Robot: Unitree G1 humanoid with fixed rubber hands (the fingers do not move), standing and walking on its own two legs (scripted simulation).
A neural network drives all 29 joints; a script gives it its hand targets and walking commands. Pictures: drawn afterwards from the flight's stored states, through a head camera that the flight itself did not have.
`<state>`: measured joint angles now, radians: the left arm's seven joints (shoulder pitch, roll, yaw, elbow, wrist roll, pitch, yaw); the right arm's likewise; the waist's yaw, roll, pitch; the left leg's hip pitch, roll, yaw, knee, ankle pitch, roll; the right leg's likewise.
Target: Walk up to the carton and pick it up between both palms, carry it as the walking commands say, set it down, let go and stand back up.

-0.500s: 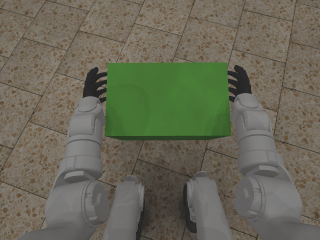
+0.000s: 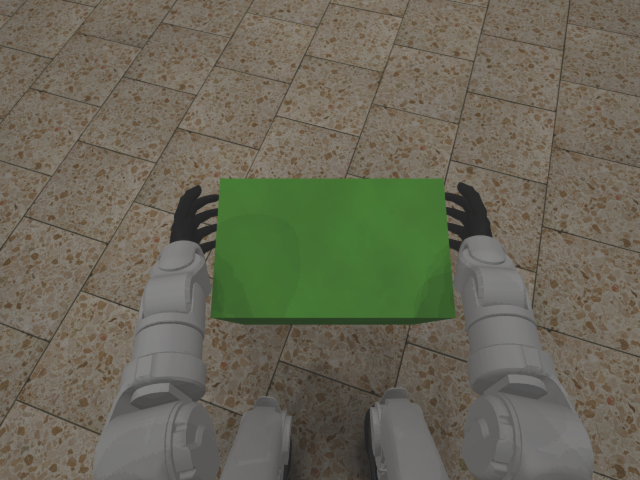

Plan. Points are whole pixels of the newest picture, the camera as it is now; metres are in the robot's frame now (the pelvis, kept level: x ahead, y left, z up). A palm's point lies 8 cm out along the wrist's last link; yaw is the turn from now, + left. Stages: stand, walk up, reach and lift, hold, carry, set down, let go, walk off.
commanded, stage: reach and lift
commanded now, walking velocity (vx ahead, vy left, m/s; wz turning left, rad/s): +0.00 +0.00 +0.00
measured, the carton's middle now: (330, 261) +0.43 +0.00 -0.13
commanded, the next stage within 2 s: none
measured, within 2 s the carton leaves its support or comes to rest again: neither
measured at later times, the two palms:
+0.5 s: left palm (159, 233) +0.40 +0.18 +0.05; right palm (509, 227) +0.40 -0.19 +0.04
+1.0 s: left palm (121, 227) +0.37 +0.18 +0.12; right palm (547, 221) +0.38 -0.19 +0.11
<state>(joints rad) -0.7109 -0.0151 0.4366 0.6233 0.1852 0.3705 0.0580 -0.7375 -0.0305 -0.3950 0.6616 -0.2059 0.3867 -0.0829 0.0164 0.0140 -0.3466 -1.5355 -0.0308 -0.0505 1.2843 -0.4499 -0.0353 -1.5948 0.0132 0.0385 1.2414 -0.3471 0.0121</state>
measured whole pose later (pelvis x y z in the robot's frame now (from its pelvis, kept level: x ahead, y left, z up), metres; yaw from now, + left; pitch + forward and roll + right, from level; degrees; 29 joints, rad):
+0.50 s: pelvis +0.03 +0.00 +0.08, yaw +0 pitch +31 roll +1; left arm -0.53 -0.08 0.47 0.48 0.28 0.41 -0.09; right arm -0.56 0.03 -0.43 0.52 -0.27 0.42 0.03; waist 0.01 0.01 -0.26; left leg -1.11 -0.02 -0.05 0.92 -0.35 -0.03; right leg -1.17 0.01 0.04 0.89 -0.26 0.00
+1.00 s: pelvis +0.04 +0.00 +0.13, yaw +0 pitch +18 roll +1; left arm -0.38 -0.13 0.43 0.38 0.31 0.45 -0.09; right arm -0.40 0.09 -0.43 0.39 -0.32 0.47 0.08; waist 0.00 0.02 -0.15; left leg -0.67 -0.02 -0.05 0.60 -0.25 -0.02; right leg -0.73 0.00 0.04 0.58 -0.17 0.01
